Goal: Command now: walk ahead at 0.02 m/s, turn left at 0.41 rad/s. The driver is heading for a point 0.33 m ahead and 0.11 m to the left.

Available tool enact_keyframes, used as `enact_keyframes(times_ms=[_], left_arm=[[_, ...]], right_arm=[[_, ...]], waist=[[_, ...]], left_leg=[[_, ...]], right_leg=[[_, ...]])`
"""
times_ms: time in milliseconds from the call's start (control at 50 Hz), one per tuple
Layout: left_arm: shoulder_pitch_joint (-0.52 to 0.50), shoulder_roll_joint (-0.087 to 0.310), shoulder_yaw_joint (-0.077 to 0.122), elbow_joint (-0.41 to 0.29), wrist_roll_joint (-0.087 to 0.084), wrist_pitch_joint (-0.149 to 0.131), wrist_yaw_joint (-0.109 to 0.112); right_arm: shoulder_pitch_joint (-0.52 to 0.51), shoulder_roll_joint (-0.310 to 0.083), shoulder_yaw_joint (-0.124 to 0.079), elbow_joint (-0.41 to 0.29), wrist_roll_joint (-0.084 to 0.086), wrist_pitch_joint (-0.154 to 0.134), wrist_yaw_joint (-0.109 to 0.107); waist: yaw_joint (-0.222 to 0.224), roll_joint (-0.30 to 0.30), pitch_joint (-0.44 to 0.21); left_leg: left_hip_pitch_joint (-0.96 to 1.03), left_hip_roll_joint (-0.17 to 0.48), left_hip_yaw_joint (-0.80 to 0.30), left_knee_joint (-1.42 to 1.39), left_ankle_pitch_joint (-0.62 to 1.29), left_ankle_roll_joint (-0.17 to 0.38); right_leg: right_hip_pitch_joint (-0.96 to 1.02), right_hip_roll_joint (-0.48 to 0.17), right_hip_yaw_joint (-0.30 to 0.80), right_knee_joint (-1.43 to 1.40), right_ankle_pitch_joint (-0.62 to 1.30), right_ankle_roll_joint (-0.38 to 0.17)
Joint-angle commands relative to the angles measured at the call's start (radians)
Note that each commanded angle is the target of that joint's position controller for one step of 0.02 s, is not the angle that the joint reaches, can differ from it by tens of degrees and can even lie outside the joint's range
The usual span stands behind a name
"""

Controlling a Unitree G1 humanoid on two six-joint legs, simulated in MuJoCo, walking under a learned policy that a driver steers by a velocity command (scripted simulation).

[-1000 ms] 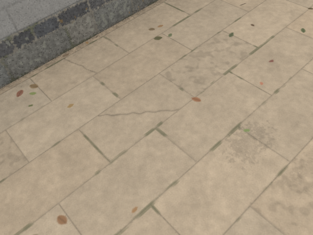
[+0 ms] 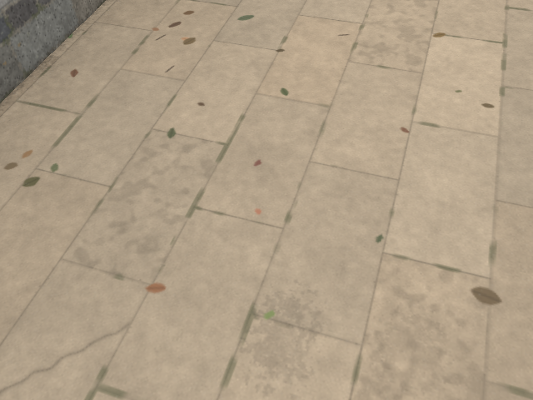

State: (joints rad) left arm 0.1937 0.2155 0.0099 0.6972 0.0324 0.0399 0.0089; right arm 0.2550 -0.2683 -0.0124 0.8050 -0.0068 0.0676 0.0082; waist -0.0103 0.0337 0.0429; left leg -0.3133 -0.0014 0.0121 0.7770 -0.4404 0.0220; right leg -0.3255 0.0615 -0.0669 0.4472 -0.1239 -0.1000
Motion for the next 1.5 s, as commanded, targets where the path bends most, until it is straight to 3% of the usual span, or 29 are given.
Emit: enact_keyframes(times_ms=[20,80,120,140,180,220,320,380,440,480,500,520,540,600,700,840,880,920,940,960,980,1020,1060,1140,1260,1320,1360,1400,1500], left_arm=[[0.015,0.186,0.061,-0.046,-0.001,-0.001,0.021],[-0.004,0.192,0.071,-0.04,-0.011,0.002,0.035],[-0.073,0.139,0.058,-0.124,-0.022,-0.005,0.042],[-0.113,0.142,0.057,-0.128,-0.007,-0.003,0.041],[-0.055,0.152,0.062,-0.104,-0.017,0.0,0.028],[-0.018,0.167,0.065,-0.08,0.007,0.005,0.02],[-0.125,0.143,0.039,-0.137,-0.017,-0.01,0.017],[-0.164,0.183,0.042,-0.144,-0.005,-0.018,-0.005],[-0.17,0.186,0.045,-0.146,-0.011,-0.036,-0.014],[0.017,0.175,0.05,-0.096,-0.035,-0.055,0.003],[0.144,0.23,0.068,-0.061,-0.033,-0.067,0.023],[0.234,0.309,0.082,-0.058,-0.013,-0.077,0.034],[0.174,0.38,0.095,-0.067,0.02,-0.075,0.031],[0.079,0.233,0.059,-0.072,0.005,-0.097,0.002],[0.216,0.211,0.058,-0.002,-0.009,-0.14,-0.018],[0.327,0.183,0.046,0.11,-0.021,-0.133,-0.021],[0.344,0.207,0.048,0.147,-0.026,-0.131,-0.016],[0.316,0.214,0.045,0.157,-0.047,-0.129,-0.005],[0.309,0.177,0.032,0.126,-0.05,-0.133,-0.004],[0.462,0.043,0.0,0.105,-0.084,-0.123,-0.009],[0.411,0.195,0.04,0.139,-0.062,-0.101,0.011],[0.267,0.145,0.024,0.104,-0.047,-0.102,0.008],[0.268,0.12,0.022,0.122,-0.01,-0.068,-0.002],[0.308,0.05,0.011,0.158,-0.008,-0.033,-0.009],[0.153,0.067,0.011,0.16,-0.008,-0.013,0.012],[0.13,0.078,0.008,0.171,0.005,-0.028,0.019],[0.084,0.173,0.021,0.171,-0.008,-0.047,0.025],[0.032,0.099,0.004,0.178,-0.019,-0.054,0.014],[0.082,0.086,0.004,0.238,-0.029,-0.059,0.024]], right_arm=[[0.016,-0.086,-0.025,-0.065,0.002,-0.017,0.01],[0.073,-0.097,-0.033,-0.063,-0.007,-0.027,0.018],[0.079,-0.297,-0.087,-0.093,-0.022,-0.032,0.007],[0.122,-0.282,-0.094,-0.078,-0.032,-0.031,-0.008],[0.011,-0.227,-0.086,-0.098,-0.009,-0.026,-0.017],[-0.025,-0.186,-0.08,-0.13,0.003,-0.028,-0.014],[0.104,-0.225,-0.105,-0.11,0.007,-0.018,-0.014],[0.1,-0.246,-0.116,-0.129,-0.011,-0.026,0.001],[0.01,-0.27,-0.124,-0.167,-0.021,-0.038,0.02],[-0.137,-0.245,-0.118,-0.215,-0.015,-0.043,0.025],[-0.145,-0.197,-0.106,-0.219,-0.011,-0.057,0.016],[-0.074,-0.09,-0.073,-0.218,-0.015,-0.069,0.007],[-0.109,-0.092,-0.062,-0.264,-0.014,-0.079,0.006],[-0.105,-0.157,-0.071,-0.208,-0.035,-0.087,0.041],[-0.167,-0.13,-0.058,-0.2,-0.034,-0.088,0.07],[-0.387,-0.023,0.006,-0.239,-0.041,-0.11,0.084],[-0.275,-0.051,-0.002,-0.199,-0.04,-0.117,0.066],[-0.007,-0.104,-0.02,-0.104,-0.056,-0.136,0.037],[0.127,-0.162,-0.034,-0.066,-0.077,-0.143,0.02],[0.178,-0.247,-0.059,-0.059,-0.073,-0.14,0.011],[0.219,-0.205,-0.069,-0.059,0.003,-0.128,0.004],[0.02,-0.084,-0.03,-0.055,0.008,-0.13,-0.003],[-0.036,-0.027,-0.005,-0.041,0.01,-0.13,-0.012],[-0.073,-0.049,-0.001,-0.007,-0.013,-0.148,-0.007],[-0.02,-0.064,-0.003,0.056,-0.015,-0.122,-0.005],[-0.019,-0.052,0.003,0.07,-0.012,-0.1,-0.018],[0.123,0.003,0.01,0.097,-0.004,-0.09,-0.021],[0.091,-0.03,0.003,0.138,-0.009,-0.074,-0.031],[0.061,-0.031,0.0,0.186,-0.004,-0.081,-0.035]], waist=[[0.012,-0.126,-0.078],[-0.026,-0.06,-0.042],[-0.034,0.256,0.076],[-0.042,0.144,0.074],[0.035,0.044,0.044],[0.029,0.068,-0.038],[-0.044,0.071,-0.072],[-0.071,0.109,-0.073],[-0.042,0.13,-0.011],[0.093,0.082,-0.013],[0.154,-0.009,-0.043],[0.156,-0.207,-0.121],[0.112,-0.24,-0.077],[0.033,-0.1,0.043],[0.067,-0.144,0.039],[0.108,-0.175,0.064],[0.056,-0.216,0.015],[-0.082,-0.187,-0.12],[-0.126,-0.108,-0.244],[-0.054,0.181,-0.484],[-0.118,0.002,-0.569],[-0.032,0.032,-0.23],[0.034,0.03,-0.114],[0.096,0.066,-0.13],[0.039,0.085,-0.087],[0.05,0.0,-0.027],[-0.053,-0.179,-0.008],[-0.03,-0.148,0.021],[0.002,-0.078,-0.022]], left_leg=[[0.044,-0.017,0.035,-0.055,-0.025,0.023],[0.167,-0.007,-0.03,-0.33,0.091,0.078],[0.116,0.37,-0.674,-0.57,0.323,0.234],[0.098,0.354,-0.617,-0.542,0.459,0.283],[0.119,0.215,-0.434,-0.483,0.508,0.226],[0.196,0.144,-0.368,-0.428,0.682,0.204],[0.357,0.145,-0.462,-0.38,0.703,0.219],[0.282,0.121,-0.605,-0.498,-0.09,0.239],[0.104,0.081,-0.632,-0.501,-0.177,0.222],[-0.167,0.019,-0.591,-0.425,-0.131,0.15],[-0.356,-0.066,-0.485,-0.269,-0.194,0.084],[-0.412,-0.178,-0.263,0.079,-0.214,0.044],[-0.56,-0.168,-0.237,0.24,-0.099,0.024],[-0.509,-0.038,-0.213,0.32,0.154,0.019],[-0.545,-0.049,-0.187,0.306,0.292,0.009],[-0.222,-0.039,0.1,-0.127,0.342,0.007],[-0.086,-0.084,0.106,-0.193,0.341,0.053],[0.22,-0.073,0.062,-0.34,0.506,0.104],[0.489,0.111,-0.086,-0.272,0.752,0.131],[0.838,0.505,-0.506,-0.16,1.374,0.325],[0.77,0.443,-0.498,-0.172,1.419,0.339],[0.459,0.326,-0.296,-0.332,1.225,0.261],[0.237,0.242,-0.197,-0.423,1.141,0.209],[0.056,0.182,-0.062,-0.47,1.141,0.2],[-0.016,0.183,-0.109,-0.491,0.612,0.172],[-0.091,0.141,-0.148,-0.445,0.243,0.107],[-0.031,0.004,-0.063,-0.388,0.116,0.05],[0.157,0.018,-0.07,-0.414,0.22,0.032],[0.156,0.059,-0.094,-0.445,0.315,0.03]], right_leg=[[0.058,-0.309,0.23,-0.173,-0.159,-0.114],[-0.045,-0.273,0.13,-0.044,-0.189,-0.021],[-0.351,0.023,-0.025,0.329,-0.428,0.109],[-0.322,-0.014,0.099,0.525,-0.426,0.113],[-0.313,-0.031,0.137,0.586,-0.286,0.125],[-0.293,-0.024,0.115,0.632,-0.245,0.144],[-0.363,-0.024,0.145,0.491,-0.249,0.151],[-0.294,-0.017,0.153,0.371,-0.278,0.147],[-0.126,0.005,0.136,0.2,-0.306,0.148],[0.265,-0.002,0.134,-0.021,-0.172,0.118],[0.515,-0.059,0.148,-0.066,-0.177,0.11],[0.592,-0.334,0.429,-0.18,-0.495,0.085],[0.464,-0.484,0.833,-0.314,-0.762,0.011],[0.271,-0.344,0.547,-0.286,-0.584,0.012],[0.312,-0.271,0.349,-0.335,-0.376,-0.026],[0.236,-0.222,0.076,-0.245,0.576,-0.017],[0.295,-0.234,0.075,-0.13,0.859,-0.002],[0.259,-0.203,0.045,0.172,0.862,0.034],[0.075,-0.168,0.028,0.404,0.447,0.05],[-0.203,-0.015,0.03,0.85,-0.536,0.086],[-0.196,-0.011,0.181,0.929,-0.483,0.072],[-0.25,-0.091,0.148,0.795,-0.355,0.074],[-0.14,-0.116,0.124,0.672,-0.298,0.092],[0.049,-0.088,0.076,0.483,-0.207,0.115],[0.13,-0.086,0.054,0.241,-0.112,0.093],[0.241,-0.112,0.093,-0.001,-0.025,0.063],[0.16,-0.293,0.292,-0.098,0.106,-0.005],[0.006,-0.233,0.253,-0.135,-0.02,0.018],[0.151,-0.171,0.179,-0.097,0.088,0.042]])
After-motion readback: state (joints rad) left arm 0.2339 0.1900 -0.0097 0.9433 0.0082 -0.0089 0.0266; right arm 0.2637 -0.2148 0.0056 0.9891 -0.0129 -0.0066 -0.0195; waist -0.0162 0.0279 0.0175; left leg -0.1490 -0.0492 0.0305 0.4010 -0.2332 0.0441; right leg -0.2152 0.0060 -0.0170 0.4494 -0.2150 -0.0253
